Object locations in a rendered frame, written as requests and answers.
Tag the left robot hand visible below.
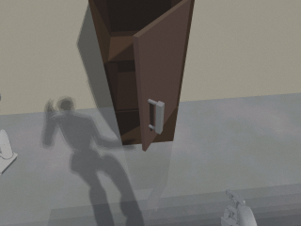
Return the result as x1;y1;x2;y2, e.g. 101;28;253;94
0;94;18;175

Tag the right robot hand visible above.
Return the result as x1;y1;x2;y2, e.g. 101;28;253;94
221;188;257;226

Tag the handle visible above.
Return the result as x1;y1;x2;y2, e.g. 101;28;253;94
148;99;165;135

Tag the cupboard door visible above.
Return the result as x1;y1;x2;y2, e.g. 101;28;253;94
133;0;191;152

